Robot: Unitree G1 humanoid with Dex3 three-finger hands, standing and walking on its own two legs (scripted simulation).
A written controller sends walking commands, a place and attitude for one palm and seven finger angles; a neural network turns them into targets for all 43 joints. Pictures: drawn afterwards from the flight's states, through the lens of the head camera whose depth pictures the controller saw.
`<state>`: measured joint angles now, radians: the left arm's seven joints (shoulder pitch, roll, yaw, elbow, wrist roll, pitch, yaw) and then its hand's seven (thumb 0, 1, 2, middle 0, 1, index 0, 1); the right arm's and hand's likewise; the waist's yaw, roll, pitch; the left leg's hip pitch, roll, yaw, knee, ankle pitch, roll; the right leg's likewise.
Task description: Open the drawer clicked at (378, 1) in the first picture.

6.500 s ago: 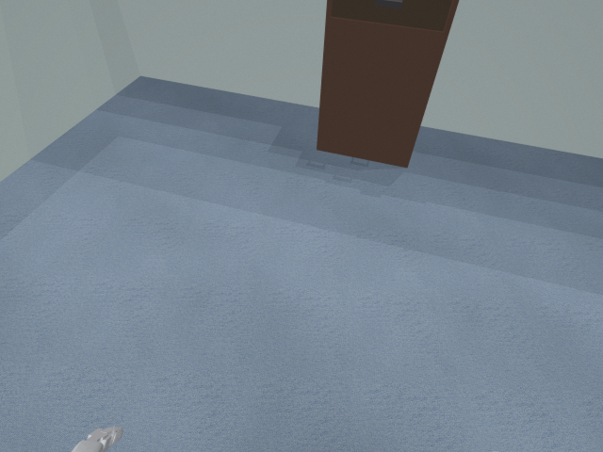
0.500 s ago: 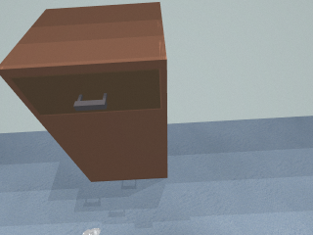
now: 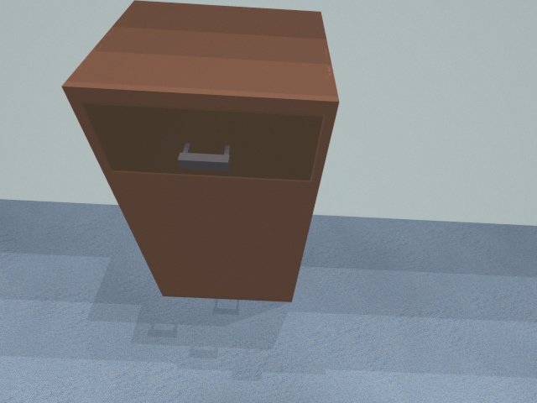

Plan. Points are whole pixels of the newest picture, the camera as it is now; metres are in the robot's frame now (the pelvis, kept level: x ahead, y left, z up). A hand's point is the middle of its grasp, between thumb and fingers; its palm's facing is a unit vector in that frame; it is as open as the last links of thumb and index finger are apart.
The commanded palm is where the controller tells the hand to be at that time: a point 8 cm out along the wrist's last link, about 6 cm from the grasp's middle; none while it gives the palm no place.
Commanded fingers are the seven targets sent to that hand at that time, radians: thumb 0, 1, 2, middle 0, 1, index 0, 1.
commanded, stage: come to a stop and stand still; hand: left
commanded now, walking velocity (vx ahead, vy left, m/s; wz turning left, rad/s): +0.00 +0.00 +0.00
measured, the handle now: (206, 155) +0.57 +0.19 +0.01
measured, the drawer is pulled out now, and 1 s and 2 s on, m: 0.00 0.00 0.00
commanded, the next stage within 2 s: look again from close up in 0.60 s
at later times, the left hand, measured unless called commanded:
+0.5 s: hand out of the picture -0.04 +0.13 -0.18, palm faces +0.02 -0.98 -0.17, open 7.4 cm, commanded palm none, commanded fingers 0.00 0.90 0.90 -0.20 -0.30 -0.20 -0.30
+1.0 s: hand out of the picture +0.01 +0.17 -0.18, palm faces +0.05 -0.98 -0.20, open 7.4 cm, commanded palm none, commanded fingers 0.00 0.90 0.90 -0.20 -0.30 -0.20 -0.30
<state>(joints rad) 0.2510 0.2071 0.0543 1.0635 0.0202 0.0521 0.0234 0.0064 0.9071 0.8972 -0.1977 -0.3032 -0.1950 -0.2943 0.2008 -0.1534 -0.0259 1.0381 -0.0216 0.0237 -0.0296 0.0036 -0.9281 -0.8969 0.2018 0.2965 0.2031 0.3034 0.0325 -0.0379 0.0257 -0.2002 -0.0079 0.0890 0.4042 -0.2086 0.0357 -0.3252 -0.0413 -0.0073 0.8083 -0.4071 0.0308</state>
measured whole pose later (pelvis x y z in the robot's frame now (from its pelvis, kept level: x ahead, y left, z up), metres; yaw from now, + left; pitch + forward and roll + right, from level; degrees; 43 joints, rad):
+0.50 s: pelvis -0.03 -0.03 +0.00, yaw -1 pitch -2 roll +0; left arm 0.29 0.13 0.00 1.14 0.00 0.00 0.03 0.01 0.92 0.90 -0.20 -0.30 -0.20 -0.29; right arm 0.31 -0.14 -0.01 1.17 -0.01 0.03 -0.02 0.00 -0.92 -0.90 0.20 0.30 0.20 0.30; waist -0.01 0.00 0.03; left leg -0.20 0.05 0.08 0.40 -0.16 -0.02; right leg -0.12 0.03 -0.06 0.41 -0.26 -0.04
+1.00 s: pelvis -0.01 -0.01 -0.01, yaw +0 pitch -2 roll +0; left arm 0.33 0.16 0.01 1.02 0.02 -0.01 0.05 0.01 0.91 0.90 -0.20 -0.30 -0.20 -0.29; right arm 0.29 -0.16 -0.02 1.03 -0.02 0.00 -0.03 0.01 -0.92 -0.90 0.20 0.30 0.20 0.30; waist 0.00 -0.01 -0.03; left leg -0.26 0.03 0.08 0.57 -0.28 0.01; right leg -0.15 0.00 -0.06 0.53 -0.35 -0.02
